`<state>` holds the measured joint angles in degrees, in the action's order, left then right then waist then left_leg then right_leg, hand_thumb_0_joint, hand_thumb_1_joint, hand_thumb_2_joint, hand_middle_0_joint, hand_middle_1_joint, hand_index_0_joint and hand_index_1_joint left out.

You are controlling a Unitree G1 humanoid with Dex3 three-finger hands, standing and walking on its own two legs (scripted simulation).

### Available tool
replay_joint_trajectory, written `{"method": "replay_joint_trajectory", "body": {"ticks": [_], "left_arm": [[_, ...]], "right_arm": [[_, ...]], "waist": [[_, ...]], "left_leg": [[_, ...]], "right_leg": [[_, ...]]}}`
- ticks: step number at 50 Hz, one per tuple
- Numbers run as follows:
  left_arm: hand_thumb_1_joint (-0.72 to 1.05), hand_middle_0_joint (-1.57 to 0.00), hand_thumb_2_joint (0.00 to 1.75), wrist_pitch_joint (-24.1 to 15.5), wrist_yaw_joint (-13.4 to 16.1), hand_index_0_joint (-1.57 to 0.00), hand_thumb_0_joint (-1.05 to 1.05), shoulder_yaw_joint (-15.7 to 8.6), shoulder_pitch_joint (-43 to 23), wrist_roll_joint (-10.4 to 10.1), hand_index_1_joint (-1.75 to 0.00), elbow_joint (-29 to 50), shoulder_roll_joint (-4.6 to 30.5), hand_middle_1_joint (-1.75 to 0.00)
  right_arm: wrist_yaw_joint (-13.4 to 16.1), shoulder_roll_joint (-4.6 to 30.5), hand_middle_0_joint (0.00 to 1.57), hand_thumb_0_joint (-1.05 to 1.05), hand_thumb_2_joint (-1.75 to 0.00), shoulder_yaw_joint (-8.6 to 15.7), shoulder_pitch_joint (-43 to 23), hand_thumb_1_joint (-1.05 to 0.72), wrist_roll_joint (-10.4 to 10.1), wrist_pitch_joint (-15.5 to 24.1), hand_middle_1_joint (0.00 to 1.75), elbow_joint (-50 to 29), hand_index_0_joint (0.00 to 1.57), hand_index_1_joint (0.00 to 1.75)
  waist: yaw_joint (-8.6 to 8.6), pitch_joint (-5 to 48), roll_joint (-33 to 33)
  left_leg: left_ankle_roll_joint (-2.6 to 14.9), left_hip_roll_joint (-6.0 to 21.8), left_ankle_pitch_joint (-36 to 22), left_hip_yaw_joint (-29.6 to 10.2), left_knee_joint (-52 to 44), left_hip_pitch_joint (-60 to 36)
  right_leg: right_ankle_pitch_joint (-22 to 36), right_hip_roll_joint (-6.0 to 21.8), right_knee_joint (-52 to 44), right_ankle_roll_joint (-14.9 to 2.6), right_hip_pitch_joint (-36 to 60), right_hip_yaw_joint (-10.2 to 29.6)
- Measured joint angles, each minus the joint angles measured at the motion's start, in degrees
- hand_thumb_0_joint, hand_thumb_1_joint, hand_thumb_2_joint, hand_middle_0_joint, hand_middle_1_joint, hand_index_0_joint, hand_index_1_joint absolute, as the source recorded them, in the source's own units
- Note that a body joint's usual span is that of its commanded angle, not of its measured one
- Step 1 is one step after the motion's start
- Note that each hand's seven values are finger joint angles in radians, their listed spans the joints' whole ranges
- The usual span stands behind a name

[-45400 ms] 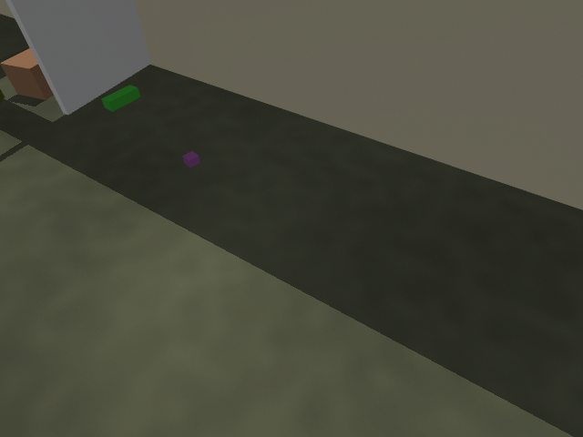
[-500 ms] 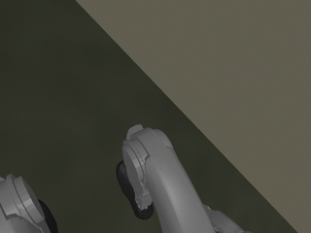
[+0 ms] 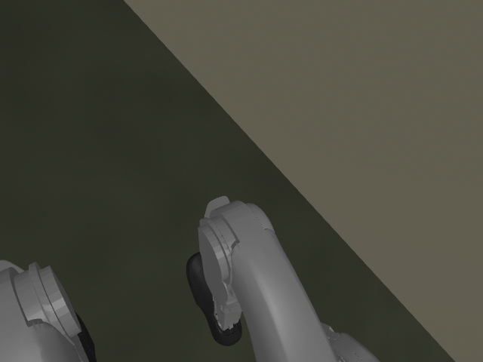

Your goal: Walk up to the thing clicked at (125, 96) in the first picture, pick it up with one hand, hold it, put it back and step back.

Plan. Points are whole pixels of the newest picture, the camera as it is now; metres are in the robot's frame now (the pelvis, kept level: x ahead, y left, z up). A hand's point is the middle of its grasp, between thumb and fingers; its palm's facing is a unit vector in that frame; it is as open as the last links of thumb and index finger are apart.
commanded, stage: withdraw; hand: left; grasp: from above
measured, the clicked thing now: out of the picture +0.44 +0.36 -0.28
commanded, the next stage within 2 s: home in 0.70 s
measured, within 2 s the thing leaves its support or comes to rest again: neither
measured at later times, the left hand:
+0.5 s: hand out of the picture +0.41 +0.37 -0.11, palm faces -0.46 -0.12 -0.88, open 14.0 cm
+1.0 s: hand out of the picture +0.41 +0.37 -0.12, palm faces -0.42 -0.19 -0.89, open 12.9 cm
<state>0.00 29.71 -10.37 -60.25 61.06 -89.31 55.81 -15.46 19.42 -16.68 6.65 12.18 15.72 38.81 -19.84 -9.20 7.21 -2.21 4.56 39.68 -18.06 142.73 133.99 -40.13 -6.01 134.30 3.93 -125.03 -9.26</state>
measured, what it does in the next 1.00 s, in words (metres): stands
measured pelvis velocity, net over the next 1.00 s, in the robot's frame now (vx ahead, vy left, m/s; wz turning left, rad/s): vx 0.00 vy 0.00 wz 0.11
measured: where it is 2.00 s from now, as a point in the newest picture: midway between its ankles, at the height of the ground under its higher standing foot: (159, 345)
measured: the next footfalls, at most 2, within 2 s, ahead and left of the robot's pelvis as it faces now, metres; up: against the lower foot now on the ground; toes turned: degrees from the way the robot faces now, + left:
none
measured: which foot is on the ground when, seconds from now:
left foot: down 0.00-1.00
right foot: down 0.00-1.00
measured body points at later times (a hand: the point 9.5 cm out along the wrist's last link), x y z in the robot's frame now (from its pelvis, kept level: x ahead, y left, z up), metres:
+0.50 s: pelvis -0.01 -0.01 +0.03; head +0.20 +0.11 +0.41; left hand +0.43 +0.37 -0.06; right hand +0.13 -0.26 -0.07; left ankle +0.06 +0.14 -0.28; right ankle +0.11 -0.12 -0.28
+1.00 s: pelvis +0.00 +0.00 +0.03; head +0.23 +0.10 +0.40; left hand +0.43 +0.38 -0.07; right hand +0.06 -0.25 -0.08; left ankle +0.06 +0.14 -0.28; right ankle +0.11 -0.12 -0.28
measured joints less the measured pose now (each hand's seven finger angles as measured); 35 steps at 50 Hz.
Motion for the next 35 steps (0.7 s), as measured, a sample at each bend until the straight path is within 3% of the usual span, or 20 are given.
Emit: {"method": "replay_joint_trajectory", "body": {"ticks": [5, 11, 14, 17, 21, 26, 31, 35], "left_arm": [[-0.54, -0.09, 0.97, -0.7, -6.15, -0.08, 0.0, 2.11, 6.55, 1.59, -0.99, 12.52, -4.38, -0.98], [-0.53, -0.08, 0.99, -1.14, -16.79, -0.08, 0.0, 7.61, 9.67, 1.09, -0.98, 20.32, -7.96, -0.97], [-0.52, -0.08, 0.99, -2.58, -21.52, -0.08, 0.0, 10.23, 10.61, 0.71, -0.98, 23.29, -9.65, -0.97], [-0.51, -0.09, 0.99, -5.05, -23.71, -0.08, 0.0, 11.71, 10.63, 0.88, -0.98, 24.31, -10.91, -0.98], [-0.49, -0.09, 0.99, -8.03, -22.53, -0.08, 0.0, 12.47, 8.67, 2.13, -0.98, 21.5, -11.42, -0.98], [-0.48, -0.09, 0.99, -9.7, -17.73, -0.09, 0.0, 12.27, 4.07, 5.79, -0.99, 13.55, -10.04, -0.98], [-0.48, -0.09, 0.99, -9.93, -13.45, -0.09, 0.0, 9.44, -0.04, 9.28, -0.99, 6.66, -7.02, -0.99], [-0.47, -0.09, 0.98, -9.15, -11.86, -0.1, 0.0, 6.31, -1.72, 10.5, -0.99, 4.75, -3.9, -0.99]], "right_arm": [[-0.49, -1.01, 0.21, 0.0, -0.9, 3.94, 1.09, -0.9, -2.27, -3.92, 0.3, 0.47, 0.2, 0.3], [1.01, -1.84, 0.21, 0.0, -0.9, 8.74, 0.28, -0.9, -4.93, -9.4, 0.3, -0.71, 0.2, 0.3], [2.53, -2.08, 0.21, 0.0, -0.9, 10.23, -0.14, -0.9, -5.8, -11.63, 0.3, -1.46, 0.2, 0.3], [4.43, -2.09, 0.21, 0.0, -0.9, 10.67, -0.52, -0.9, -6.29, -13.35, 0.3, -2.0, 0.2, 0.3], [6.85, -2.18, 0.21, 0.0, -0.9, 10.31, -1.06, -0.89, -6.34, -14.72, 0.3, -2.4, 0.2, 0.3], [8.62, -2.07, 0.21, 0.0, -0.89, 8.83, -1.27, -0.88, -5.42, -14.79, 0.3, -2.4, 0.2, 0.3], [9.56, -1.48, 0.21, 0.0, -0.89, 7.28, 0.13, -0.88, -4.12, -14.71, 0.3, -2.32, 0.2, 0.3], [9.99, -1.32, 0.21, 0.0, -0.89, 6.45, 1.94, -0.88, -3.37, -14.96, 0.3, -2.28, 0.2, 0.3]], "waist": [[2.86, 4.98, -3.41], [6.87, 8.63, -6.8], [8.65, 9.65, -7.4], [9.78, 10.4, -7.3], [9.75, 10.78, -6.29], [7.57, 10.21, -4.72], [4.71, 9.05, -3.92], [3.02, 7.72, -4.01]], "left_leg": [[0.07, -0.52, -0.2, 1.34, -1.0, 0.6], [1.01, -0.63, -1.14, 4.33, -3.75, -0.99], [1.32, -0.64, -1.8, 5.78, -5.72, -2.47], [1.41, -0.75, -2.56, 6.57, -7.36, -3.61], [1.28, -0.99, -3.71, 6.83, -8.67, -4.14], [0.97, -1.37, -5.11, 6.45, -8.57, -2.89], [0.89, -1.64, -5.77, 5.86, -6.44, -0.32], [1.01, -1.71, -5.75, 5.48, -4.5, 1.49]], "right_leg": [[-0.82, 0.91, 0.02, -0.33, -0.54, 0.86], [-1.07, 1.9, -1.2, -0.19, 0.81, 2.93], [-0.84, 2.37, -2.38, -0.32, 1.98, 3.91], [-0.39, 2.75, -3.47, -0.45, 2.88, 4.39], [0.52, 3.06, -4.36, -0.65, 3.23, 4.45], [1.7, 3.2, -4.12, -1.12, 2.0, 4.12], [2.28, 2.99, -2.16, -1.06, -0.38, 3.87], [2.29, 2.68, -0.49, -0.68, -2.0, 3.81]]}}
